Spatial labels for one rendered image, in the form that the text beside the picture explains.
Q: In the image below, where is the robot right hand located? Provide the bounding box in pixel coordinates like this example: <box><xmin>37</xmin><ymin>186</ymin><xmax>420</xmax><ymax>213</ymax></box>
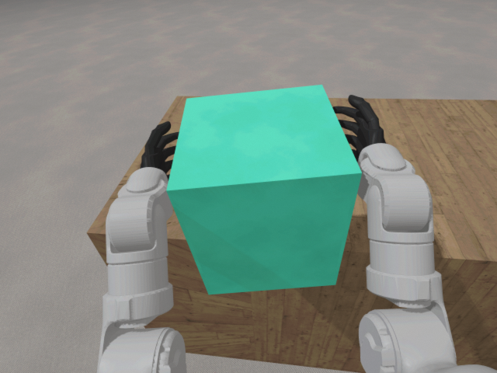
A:
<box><xmin>333</xmin><ymin>95</ymin><xmax>386</xmax><ymax>162</ymax></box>

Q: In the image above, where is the carton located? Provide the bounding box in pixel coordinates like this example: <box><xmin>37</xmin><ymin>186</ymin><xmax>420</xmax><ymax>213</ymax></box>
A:
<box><xmin>166</xmin><ymin>85</ymin><xmax>362</xmax><ymax>295</ymax></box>

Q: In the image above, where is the right robot forearm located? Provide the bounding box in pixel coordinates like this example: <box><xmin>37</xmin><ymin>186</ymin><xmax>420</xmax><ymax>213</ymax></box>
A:
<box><xmin>357</xmin><ymin>143</ymin><xmax>457</xmax><ymax>363</ymax></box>

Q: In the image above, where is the pedestal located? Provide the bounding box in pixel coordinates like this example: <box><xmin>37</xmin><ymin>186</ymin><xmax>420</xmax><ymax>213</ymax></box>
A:
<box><xmin>87</xmin><ymin>96</ymin><xmax>497</xmax><ymax>373</ymax></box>

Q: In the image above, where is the left robot forearm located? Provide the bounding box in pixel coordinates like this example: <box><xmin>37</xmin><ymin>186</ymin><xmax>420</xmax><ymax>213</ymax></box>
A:
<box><xmin>97</xmin><ymin>167</ymin><xmax>174</xmax><ymax>373</ymax></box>

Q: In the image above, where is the robot left upper arm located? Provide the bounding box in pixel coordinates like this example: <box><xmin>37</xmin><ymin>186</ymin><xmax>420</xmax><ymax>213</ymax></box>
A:
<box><xmin>99</xmin><ymin>327</ymin><xmax>187</xmax><ymax>373</ymax></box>

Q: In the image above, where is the robot left hand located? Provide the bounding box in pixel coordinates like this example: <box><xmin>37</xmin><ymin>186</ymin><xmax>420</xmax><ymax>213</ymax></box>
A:
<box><xmin>140</xmin><ymin>121</ymin><xmax>179</xmax><ymax>180</ymax></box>

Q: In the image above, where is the robot right upper arm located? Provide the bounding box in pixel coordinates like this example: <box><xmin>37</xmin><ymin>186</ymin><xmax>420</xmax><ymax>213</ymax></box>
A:
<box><xmin>359</xmin><ymin>308</ymin><xmax>497</xmax><ymax>373</ymax></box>

